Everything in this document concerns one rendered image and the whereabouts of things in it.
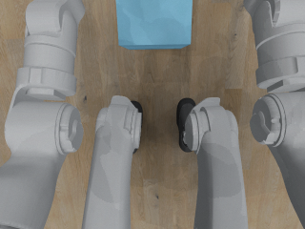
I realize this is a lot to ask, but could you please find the right robot shin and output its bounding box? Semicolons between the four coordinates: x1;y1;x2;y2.
183;97;238;149

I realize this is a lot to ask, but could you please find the robot right foot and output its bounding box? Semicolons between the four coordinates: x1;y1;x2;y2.
176;97;196;153

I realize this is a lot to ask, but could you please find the robot right forearm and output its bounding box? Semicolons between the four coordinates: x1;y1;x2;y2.
243;0;305;94

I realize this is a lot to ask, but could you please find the carton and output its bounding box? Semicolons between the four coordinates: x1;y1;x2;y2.
115;0;193;50

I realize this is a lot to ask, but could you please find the robot left upper arm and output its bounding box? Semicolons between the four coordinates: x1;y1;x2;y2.
0;100;84;229

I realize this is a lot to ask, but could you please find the robot right upper arm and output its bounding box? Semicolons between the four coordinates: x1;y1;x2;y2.
250;91;305;229

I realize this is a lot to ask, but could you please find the robot left forearm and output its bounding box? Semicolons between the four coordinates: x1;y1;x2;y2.
4;0;86;146

